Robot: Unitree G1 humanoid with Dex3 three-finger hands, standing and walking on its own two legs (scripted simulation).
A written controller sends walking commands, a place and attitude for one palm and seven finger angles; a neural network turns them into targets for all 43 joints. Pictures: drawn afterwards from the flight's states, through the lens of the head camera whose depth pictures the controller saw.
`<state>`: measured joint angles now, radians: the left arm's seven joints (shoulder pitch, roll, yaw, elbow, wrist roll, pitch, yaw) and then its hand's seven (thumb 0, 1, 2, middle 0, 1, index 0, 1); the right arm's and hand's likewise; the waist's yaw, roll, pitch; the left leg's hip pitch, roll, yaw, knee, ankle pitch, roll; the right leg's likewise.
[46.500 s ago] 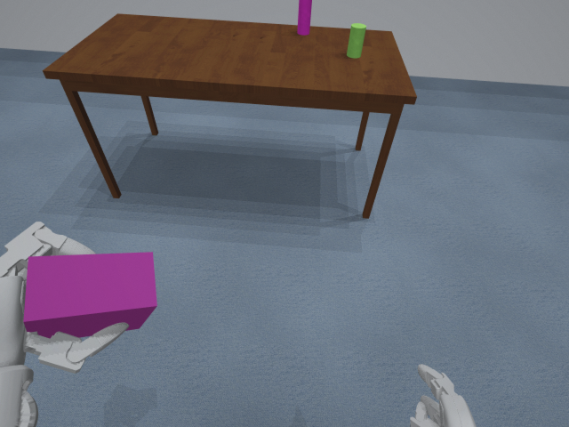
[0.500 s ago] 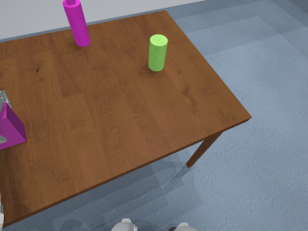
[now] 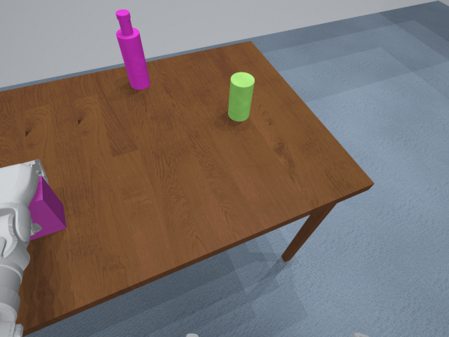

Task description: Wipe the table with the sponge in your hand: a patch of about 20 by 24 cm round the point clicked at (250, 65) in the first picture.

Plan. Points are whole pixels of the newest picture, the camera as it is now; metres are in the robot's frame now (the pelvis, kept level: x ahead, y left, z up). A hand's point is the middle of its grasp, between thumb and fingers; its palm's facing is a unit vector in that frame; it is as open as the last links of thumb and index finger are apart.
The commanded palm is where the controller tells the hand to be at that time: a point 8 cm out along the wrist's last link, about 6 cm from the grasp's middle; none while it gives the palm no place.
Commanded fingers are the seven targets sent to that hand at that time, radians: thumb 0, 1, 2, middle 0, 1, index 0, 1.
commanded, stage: wipe back along the first lane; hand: left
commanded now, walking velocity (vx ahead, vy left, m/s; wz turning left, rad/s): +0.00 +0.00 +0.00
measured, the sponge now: (28, 216) +0.32 +0.40 -0.03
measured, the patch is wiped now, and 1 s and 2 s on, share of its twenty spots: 0.95 1.00 1.00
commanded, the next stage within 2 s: lift the sponge slowly off the table in 0.86 s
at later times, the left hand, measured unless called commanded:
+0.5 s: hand (26, 235) +0.27 +0.36 +0.01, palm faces -0.09 -0.02 -1.00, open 10.1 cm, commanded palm +0.24 +0.33 +0.03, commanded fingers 0.00 0.10 1.30 -1.20 -1.60 -1.20 -1.60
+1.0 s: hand (31, 267) +0.22 +0.33 +0.01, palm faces -0.10 -0.02 -0.99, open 10.1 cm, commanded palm +0.19 +0.32 +0.04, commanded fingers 0.00 0.10 1.30 -1.20 -1.60 -1.20 -1.60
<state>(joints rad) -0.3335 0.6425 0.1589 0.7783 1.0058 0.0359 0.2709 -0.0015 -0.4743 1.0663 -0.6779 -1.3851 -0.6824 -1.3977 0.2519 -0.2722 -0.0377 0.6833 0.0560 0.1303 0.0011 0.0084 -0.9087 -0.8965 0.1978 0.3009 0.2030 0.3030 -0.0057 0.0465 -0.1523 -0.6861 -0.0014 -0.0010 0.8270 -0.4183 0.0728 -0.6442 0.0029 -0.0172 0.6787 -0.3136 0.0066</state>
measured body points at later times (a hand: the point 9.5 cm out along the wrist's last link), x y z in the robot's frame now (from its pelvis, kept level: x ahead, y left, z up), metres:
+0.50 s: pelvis +0.01 -0.01 +0.01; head +0.05 +0.00 +0.46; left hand +0.27 +0.36 +0.06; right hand +0.18 -0.25 -0.10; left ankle -0.02 +0.06 -0.71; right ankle +0.00 -0.17 -0.71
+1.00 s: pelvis +0.01 -0.04 +0.01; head +0.04 -0.04 +0.46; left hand +0.22 +0.33 +0.06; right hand +0.19 -0.28 -0.10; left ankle -0.02 +0.06 -0.71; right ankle +0.00 -0.17 -0.71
